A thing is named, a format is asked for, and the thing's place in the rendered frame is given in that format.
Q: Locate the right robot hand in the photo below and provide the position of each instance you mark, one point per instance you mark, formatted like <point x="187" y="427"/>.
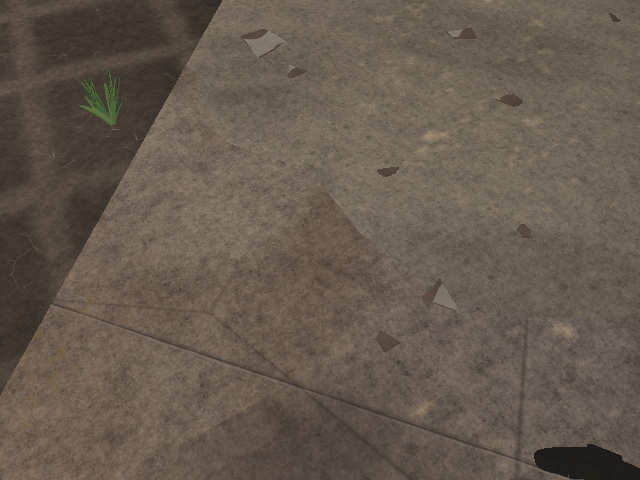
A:
<point x="588" y="463"/>

